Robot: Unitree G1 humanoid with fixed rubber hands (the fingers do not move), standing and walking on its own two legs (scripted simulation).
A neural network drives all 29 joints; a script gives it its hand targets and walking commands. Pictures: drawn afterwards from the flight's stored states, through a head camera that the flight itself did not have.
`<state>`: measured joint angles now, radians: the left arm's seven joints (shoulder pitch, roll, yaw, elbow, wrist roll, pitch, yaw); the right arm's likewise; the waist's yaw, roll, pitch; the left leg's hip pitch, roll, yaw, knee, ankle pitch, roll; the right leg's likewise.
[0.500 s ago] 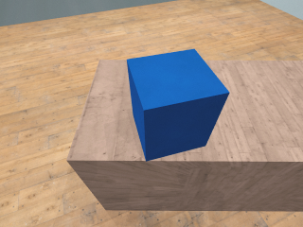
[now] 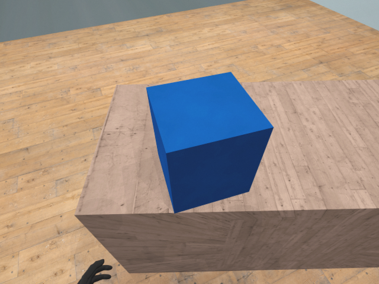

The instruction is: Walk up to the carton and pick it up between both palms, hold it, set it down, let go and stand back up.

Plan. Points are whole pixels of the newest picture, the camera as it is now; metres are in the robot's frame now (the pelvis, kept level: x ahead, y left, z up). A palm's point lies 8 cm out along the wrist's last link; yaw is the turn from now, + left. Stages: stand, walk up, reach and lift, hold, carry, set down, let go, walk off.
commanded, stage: walk up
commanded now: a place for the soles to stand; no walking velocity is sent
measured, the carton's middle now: (202, 144) +0.44 -0.01 +0.03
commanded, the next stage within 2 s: stand in 0.84 s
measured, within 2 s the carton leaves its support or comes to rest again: neither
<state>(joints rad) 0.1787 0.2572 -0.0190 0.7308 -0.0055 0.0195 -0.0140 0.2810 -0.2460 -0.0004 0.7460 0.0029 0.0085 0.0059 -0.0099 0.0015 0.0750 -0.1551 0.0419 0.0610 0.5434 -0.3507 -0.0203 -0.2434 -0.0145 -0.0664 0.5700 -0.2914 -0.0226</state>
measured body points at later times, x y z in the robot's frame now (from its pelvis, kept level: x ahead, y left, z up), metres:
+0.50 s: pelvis -0.03 +0.00 +0.01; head -0.02 +0.00 +0.46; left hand +0.04 +0.26 -0.13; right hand +0.02 -0.25 -0.13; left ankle -0.04 +0.13 -0.73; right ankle +0.01 -0.10 -0.73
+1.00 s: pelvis -0.02 +0.00 +0.01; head -0.02 +0.00 +0.46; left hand +0.01 +0.25 -0.14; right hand +0.00 -0.25 -0.14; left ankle -0.04 +0.13 -0.73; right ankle +0.01 -0.10 -0.73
